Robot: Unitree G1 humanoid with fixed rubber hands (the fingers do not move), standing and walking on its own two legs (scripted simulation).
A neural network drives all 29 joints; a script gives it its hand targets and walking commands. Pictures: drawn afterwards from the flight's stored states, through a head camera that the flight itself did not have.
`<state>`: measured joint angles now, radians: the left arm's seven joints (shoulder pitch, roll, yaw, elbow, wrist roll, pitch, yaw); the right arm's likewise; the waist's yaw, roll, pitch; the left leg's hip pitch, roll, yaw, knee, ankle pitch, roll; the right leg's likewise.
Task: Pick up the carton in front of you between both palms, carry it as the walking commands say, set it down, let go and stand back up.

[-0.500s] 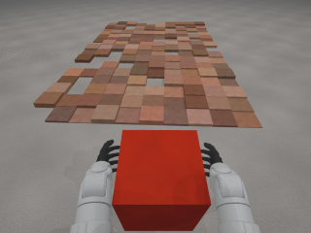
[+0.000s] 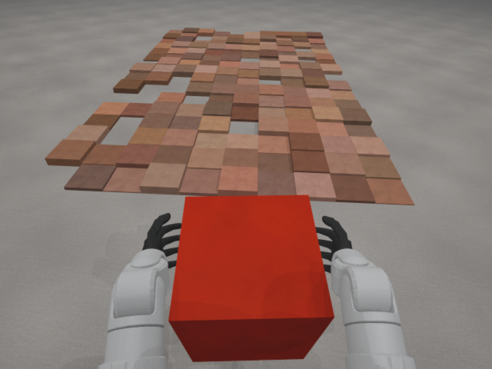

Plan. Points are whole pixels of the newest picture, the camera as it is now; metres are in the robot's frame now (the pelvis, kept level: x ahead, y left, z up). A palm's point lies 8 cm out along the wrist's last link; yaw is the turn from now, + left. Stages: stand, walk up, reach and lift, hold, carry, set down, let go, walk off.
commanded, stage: carry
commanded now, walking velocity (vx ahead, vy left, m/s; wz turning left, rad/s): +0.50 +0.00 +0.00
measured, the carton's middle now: (247, 282) +0.29 +0.01 +0.00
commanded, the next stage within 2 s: none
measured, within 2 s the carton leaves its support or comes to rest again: neither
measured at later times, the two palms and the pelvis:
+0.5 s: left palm (154, 168) +0.51 +0.21 +0.08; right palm (293, 167) +0.52 -0.09 +0.08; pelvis +0.24 +0.04 -0.02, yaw +0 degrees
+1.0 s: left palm (184, 112) +0.83 +0.19 +0.05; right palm (281, 112) +0.85 -0.11 +0.05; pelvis +0.57 +0.02 -0.01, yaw +5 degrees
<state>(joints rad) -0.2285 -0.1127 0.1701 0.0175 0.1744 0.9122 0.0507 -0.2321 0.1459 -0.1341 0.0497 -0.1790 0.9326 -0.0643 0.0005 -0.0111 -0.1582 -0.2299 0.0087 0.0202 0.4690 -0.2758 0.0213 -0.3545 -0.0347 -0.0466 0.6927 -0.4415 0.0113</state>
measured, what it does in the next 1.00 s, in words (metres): walks ahead: right foot, then left foot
